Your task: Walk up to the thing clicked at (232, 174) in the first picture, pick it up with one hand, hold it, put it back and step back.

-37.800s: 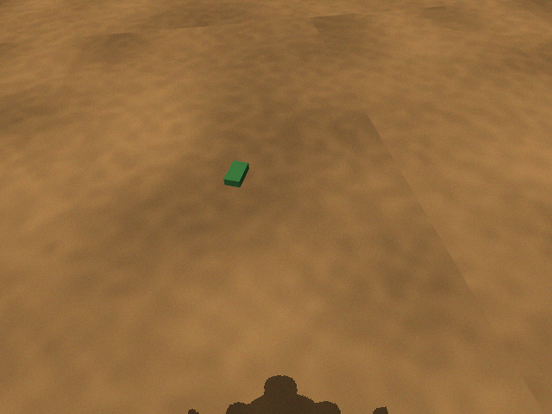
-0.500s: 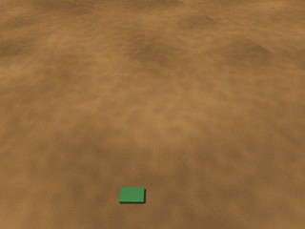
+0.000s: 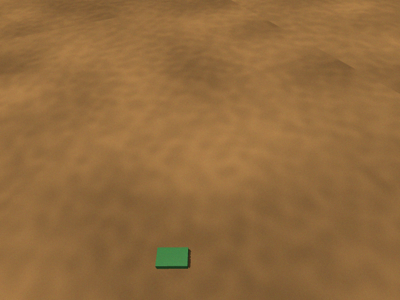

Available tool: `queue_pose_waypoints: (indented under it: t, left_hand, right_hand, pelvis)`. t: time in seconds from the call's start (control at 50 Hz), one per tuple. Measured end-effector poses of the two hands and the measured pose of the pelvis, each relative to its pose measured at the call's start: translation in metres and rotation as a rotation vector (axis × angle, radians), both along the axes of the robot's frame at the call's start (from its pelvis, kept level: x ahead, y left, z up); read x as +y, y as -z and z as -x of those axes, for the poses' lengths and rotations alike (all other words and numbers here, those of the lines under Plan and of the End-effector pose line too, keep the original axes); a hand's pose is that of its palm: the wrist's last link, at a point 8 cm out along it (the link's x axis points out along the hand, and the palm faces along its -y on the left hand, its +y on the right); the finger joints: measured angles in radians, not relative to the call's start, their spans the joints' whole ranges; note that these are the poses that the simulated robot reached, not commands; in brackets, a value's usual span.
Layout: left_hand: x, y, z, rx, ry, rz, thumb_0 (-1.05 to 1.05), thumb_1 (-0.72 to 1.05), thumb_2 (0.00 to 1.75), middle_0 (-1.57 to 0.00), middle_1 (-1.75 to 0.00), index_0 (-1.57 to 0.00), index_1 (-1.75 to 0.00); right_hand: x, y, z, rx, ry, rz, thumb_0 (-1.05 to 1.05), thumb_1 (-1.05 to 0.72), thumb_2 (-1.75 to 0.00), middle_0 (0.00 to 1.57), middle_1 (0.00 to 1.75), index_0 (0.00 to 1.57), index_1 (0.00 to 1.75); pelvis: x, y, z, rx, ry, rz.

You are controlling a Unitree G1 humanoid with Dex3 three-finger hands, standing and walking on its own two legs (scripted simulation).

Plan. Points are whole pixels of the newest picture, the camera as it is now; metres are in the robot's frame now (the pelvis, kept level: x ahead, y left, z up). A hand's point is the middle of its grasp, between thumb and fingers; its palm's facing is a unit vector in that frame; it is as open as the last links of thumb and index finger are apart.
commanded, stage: stand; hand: left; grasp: from above
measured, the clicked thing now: (172, 257) +0.45 +0.20 -0.76
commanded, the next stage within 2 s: step back in 0.56 s
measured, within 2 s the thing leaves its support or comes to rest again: neither
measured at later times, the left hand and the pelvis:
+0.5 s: hand out of the picture +0.08 +0.25 -0.16, palm faces +0.01 -0.94 -0.33, open 7.4 cm; pelvis +0.01 +0.00 +0.00, yaw +0 degrees
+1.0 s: hand out of the picture +0.04 +0.27 -0.17, palm faces -0.04 -0.91 -0.41, open 7.4 cm; pelvis -0.09 +0.00 -0.02, yaw +0 degrees
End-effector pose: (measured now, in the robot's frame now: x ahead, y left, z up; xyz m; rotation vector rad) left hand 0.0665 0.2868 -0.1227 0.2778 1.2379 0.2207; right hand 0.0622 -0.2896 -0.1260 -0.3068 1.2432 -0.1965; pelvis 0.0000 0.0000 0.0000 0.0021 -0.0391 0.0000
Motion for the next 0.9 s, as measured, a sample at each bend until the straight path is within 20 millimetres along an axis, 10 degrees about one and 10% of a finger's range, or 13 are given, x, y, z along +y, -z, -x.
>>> queue_pose_waypoints:
  t: [0.58,0.9]
  left_hand:
    - [0.004,-0.003,-0.008,-0.013,0.008,-0.007,0.0,0.9,0.9,-0.2,-0.3,-0.2,-0.3]
    - [0.015,0.005,0.021,-0.064,0.104,-0.096,0.0,0.9,0.9,-0.2,-0.3,-0.2,-0.3]
  right_hand:
    - [-0.003,-0.002,-0.009,-0.014,-0.004,0.003,0.01,-0.9,-0.9,0.2,0.3,0.2,0.3]
    - [-0.045,0.01,0.018,-0.068,0.013,0.065,0.01,-0.9,-0.9,0.2,0.3,0.2,0.3]
  pelvis:
    - [0.0,0.0,-0.004,0.004,0.0,-0.001]
    - [-0.009,0.027,0.066,-0.004,0.016,-0.021]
